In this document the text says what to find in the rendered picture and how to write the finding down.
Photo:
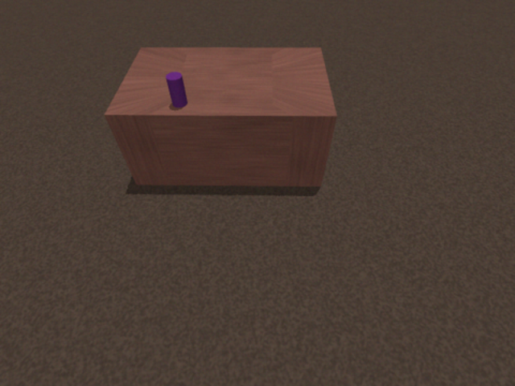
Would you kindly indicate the can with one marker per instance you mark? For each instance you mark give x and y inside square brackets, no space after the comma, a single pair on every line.
[176,89]

